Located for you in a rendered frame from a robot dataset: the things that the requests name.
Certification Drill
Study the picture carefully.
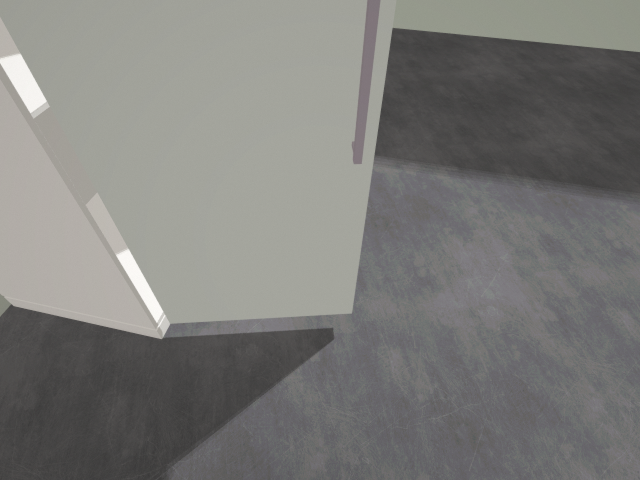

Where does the handle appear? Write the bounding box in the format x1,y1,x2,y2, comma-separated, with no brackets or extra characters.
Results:
352,0,380,164

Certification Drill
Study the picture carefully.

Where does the fridge door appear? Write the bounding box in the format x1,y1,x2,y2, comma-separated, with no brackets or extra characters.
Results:
0,0,396,324

